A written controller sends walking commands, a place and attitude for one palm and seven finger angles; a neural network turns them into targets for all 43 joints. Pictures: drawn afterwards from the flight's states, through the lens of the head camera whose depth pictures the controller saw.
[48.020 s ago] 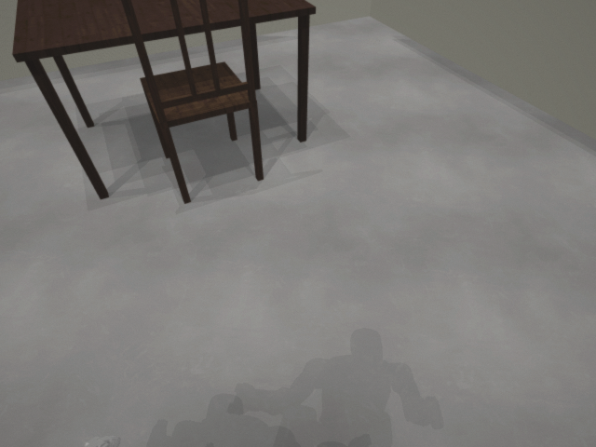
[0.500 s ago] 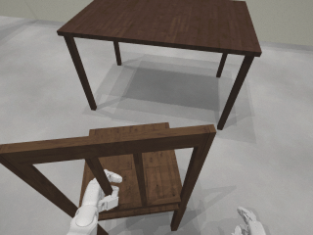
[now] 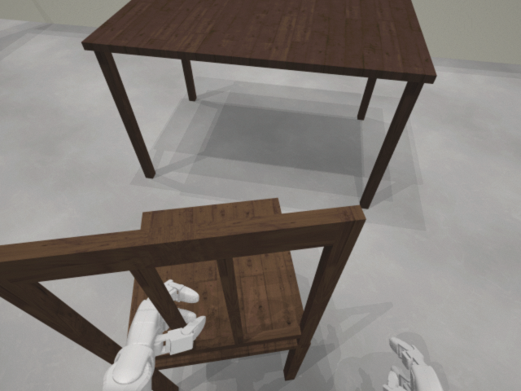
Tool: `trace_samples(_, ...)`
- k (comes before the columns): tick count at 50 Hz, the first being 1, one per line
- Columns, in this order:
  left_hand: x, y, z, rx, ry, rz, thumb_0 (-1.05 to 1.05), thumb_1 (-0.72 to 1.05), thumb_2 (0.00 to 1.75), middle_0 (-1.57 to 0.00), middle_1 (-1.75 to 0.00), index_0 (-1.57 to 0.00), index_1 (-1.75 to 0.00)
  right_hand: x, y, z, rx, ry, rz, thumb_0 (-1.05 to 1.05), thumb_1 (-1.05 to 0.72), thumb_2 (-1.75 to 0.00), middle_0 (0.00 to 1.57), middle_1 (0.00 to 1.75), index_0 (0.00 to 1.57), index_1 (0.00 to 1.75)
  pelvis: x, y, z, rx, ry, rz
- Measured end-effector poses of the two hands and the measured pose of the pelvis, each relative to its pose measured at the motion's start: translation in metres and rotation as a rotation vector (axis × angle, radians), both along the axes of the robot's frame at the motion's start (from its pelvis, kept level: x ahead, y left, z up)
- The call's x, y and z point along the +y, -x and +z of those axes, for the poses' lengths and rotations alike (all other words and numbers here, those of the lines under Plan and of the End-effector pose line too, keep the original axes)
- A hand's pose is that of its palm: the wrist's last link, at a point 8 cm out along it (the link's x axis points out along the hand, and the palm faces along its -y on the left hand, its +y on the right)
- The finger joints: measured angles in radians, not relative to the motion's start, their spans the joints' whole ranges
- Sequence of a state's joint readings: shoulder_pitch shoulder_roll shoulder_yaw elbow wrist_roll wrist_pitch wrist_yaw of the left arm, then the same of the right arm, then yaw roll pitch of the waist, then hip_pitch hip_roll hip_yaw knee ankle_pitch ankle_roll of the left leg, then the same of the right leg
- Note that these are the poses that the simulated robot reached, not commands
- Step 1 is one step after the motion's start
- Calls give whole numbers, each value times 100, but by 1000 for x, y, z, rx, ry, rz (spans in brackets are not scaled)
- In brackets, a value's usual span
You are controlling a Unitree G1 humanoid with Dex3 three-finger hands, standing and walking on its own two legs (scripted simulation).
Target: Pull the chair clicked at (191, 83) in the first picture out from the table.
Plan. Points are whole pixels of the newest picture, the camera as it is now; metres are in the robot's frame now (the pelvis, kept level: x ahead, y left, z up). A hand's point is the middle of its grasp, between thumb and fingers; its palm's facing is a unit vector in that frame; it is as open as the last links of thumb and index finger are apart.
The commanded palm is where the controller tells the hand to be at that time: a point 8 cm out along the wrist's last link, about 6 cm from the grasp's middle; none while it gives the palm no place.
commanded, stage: open the thumb and straighten the fingers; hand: left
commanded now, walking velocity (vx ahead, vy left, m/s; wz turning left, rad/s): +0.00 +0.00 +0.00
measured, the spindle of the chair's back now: (172, 315) +0.25 +0.15 -0.04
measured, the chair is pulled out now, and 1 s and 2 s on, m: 0.65 0.65 0.65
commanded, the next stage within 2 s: draw the fingers out of the gap in 0.54 s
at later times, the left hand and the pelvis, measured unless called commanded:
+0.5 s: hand (184, 332) +0.23 +0.13 -0.06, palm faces +0.01 -0.99 -0.15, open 16.7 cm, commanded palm +0.21 +0.18 -0.04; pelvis +0.02 +0.00 -0.03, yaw +1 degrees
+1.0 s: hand (173, 372) +0.17 +0.14 -0.06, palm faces +0.04 -0.99 -0.14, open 17.4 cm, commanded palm +0.14 +0.19 -0.04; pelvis +0.02 +0.00 -0.04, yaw +2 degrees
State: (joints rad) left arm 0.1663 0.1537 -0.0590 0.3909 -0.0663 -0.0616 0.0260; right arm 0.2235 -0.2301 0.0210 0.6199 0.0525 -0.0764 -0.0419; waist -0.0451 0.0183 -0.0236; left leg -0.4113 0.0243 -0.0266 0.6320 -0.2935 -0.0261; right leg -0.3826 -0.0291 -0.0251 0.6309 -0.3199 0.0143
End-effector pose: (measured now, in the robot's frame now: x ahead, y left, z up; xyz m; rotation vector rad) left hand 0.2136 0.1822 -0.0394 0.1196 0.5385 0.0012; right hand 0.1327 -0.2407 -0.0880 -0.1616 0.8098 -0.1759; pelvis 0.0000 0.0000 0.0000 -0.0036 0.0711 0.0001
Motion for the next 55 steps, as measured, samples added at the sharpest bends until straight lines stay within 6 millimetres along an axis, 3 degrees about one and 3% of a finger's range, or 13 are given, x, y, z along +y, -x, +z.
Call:
trace_samples(8, 4, -3, -4, 19, -20, 16, 1, -17, 38, -38, -126, -45, -131, -2, -19, -10, -59, 18, 8, 1, -90, -90, 20, 30, 20, 30, 4, -9, -14, 63, -4, -2)
trace_samples(16, -2, -1, -3, 27, -20, 23, 0, -46, 24, -28, -87, -30, -87, 8, -43, -15, -117, 5, 41, 1, -90, -90, 20, 30, 20, 30, 2, -19, -24, 93, -2, 11)
trace_samples(24, 1, 3, -5, 44, -33, 44, -1, -52, 21, -11, -35, -12, -34, 10, -56, -16, -139, 5, 60, 1, -90, -90, 20, 30, 20, 30, -3, -24, -30, 108, 1, 21)
trace_samples(30, 3, 6, -4, 39, -33, 45, -1, -53, 21, -4, -12, -4, -12, 3, -54, -18, -134, 23, 57, 1, -90, -90, 20, 30, 20, 30, -5, -24, -32, 112, 5, 29)
trace_samples(35, 6, 10, -6, 48, -29, 47, -1, -53, 20, -2, -5, -2, -4, -3, -48, -19, -123, 37, 41, 1, -90, -90, 20, 30, 20, 30, -7, -22, -34, 116, 5, 29)
trace_samples(41, 4, 32, -4, 66, -28, 51, -1, -53, 20, -1, -2, -1, -1, -6, -43, -18, -137, 36, 9, 1, -90, -90, 20, 30, 20, 30, -6, -22, -35, 116, 7, 27)
trace_samples(55, 9, 75, -4, 76, -24, 71, -1, -53, 20, 0, -1, -1, 0, 11, -53, -20, -198, 22, 23, 1, -90, -90, 20, 30, 20, 30, -2, -14, -43, 121, 19, 38)
